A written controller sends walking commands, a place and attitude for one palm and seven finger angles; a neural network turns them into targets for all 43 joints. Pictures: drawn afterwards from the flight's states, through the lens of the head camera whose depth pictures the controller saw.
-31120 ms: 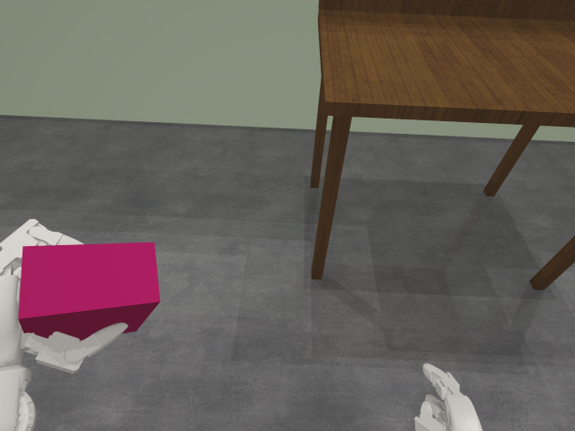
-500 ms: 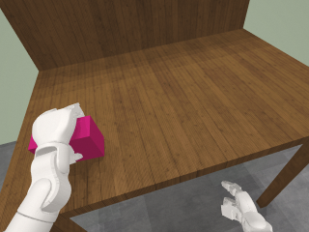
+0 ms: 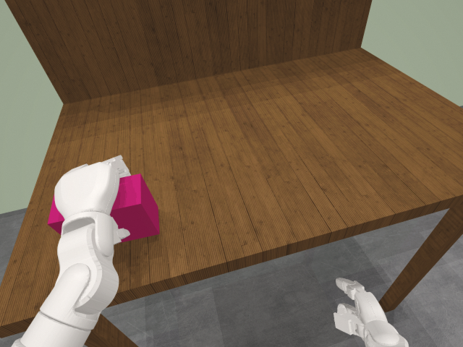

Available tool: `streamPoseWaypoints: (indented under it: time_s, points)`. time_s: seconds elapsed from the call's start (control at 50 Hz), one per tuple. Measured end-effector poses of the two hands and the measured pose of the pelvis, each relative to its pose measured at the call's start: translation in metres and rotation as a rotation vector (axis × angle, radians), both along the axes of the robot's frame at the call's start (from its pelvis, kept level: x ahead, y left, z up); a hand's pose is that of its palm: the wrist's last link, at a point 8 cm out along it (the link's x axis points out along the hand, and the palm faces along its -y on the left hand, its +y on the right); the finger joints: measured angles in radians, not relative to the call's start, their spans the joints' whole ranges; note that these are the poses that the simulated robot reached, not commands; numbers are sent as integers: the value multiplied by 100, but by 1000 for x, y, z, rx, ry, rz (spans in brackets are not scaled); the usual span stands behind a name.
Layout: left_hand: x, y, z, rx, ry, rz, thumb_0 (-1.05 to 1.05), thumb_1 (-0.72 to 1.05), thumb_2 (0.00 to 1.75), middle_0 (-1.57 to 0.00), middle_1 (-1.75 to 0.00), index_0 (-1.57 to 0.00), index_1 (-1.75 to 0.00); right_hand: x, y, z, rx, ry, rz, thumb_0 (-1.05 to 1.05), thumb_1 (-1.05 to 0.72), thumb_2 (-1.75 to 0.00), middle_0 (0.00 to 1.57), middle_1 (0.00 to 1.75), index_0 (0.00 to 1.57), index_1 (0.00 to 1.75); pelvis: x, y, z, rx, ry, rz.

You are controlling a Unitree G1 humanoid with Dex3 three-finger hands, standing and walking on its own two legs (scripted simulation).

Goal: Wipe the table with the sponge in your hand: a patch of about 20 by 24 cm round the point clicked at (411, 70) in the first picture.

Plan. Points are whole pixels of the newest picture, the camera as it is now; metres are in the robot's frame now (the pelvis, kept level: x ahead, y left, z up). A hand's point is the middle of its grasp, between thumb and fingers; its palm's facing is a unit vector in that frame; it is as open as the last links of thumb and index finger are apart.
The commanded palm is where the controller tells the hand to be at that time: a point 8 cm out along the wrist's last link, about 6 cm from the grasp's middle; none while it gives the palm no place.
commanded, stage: slide across to the third lane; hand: left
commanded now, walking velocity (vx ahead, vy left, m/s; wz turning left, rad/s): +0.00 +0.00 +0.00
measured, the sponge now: (114, 219) +0.28 +0.27 +0.09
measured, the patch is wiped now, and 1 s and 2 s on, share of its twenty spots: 0.70 0.80 0.95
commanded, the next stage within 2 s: wipe forward along the third lane in 0.50 s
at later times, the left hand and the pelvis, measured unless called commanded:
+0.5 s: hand (150, 197) +0.30 +0.19 +0.14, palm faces +0.12 -0.09 -0.99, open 10.2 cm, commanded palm +0.26 +0.18 +0.18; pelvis -0.01 -0.02 +0.00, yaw +0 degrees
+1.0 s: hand (159, 183) +0.33 +0.19 +0.14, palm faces +0.06 -0.06 -1.00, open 10.2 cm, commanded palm +0.30 +0.20 +0.17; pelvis -0.02 -0.04 +0.00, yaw +0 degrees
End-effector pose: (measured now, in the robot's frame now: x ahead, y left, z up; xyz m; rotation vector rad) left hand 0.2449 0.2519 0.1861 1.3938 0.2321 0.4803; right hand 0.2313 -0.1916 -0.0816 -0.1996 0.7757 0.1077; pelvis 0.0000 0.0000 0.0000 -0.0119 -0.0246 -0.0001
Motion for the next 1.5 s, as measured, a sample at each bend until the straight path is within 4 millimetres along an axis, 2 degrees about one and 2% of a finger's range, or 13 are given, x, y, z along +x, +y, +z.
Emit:
streamPoseWaypoints:
  time_s: [0.12,0.24,0.34,0.46,0.74,0.96,1.16,1.5]
  points:
    - [3,-16,3,6,31,-34,1,-50,104,-60,-137,-73,-128,1,-2,2,6,-22,10,1,-91,-90,20,30,20,30,-3,-4,0,4,-10,8]
    - [12,-39,3,5,57,-90,1,-51,104,-62,-136,-74,-127,6,3,6,18,-42,39,1,-91,-90,20,30,20,30,-7,-9,1,10,-16,12]
    - [19,-50,3,6,53,-104,1,-52,104,-63,-135,-75,-126,7,7,10,36,-53,57,1,-91,-90,20,30,20,30,-9,-16,2,13,-14,6]
    - [24,-59,2,19,57,-95,1,-53,104,-64,-134,-76,-125,7,3,11,43,-52,59,1,-91,-90,20,30,20,30,-10,-21,2,14,-14,7]
    - [41,-66,3,22,93,-77,1,-54,105,-66,-133,-78,-125,-6,-22,4,1,-27,17,1,-91,-90,20,30,20,30,-15,-30,2,22,-7,12]
    - [60,-65,2,41,120,-75,2,-56,105,-69,-131,-79,-124,-32,-47,-4,-37,-5,-51,1,-91,-90,20,30,20,30,-21,-36,1,28,7,7]
    - [71,-65,3,65,141,-74,3,-57,105,-71,-129,-80,-124,-63,-70,-16,-76,46,-117,1,-91,-90,20,30,20,30,-29,-42,0,33,19,8]
    - [106,-58,9,109,198,-77,4,-59,106,-72,-128,-80,-125,-119,-108,-32,-137,141,-242,1,-91,-90,20,30,21,30,-41,-51,-2,38,63,4]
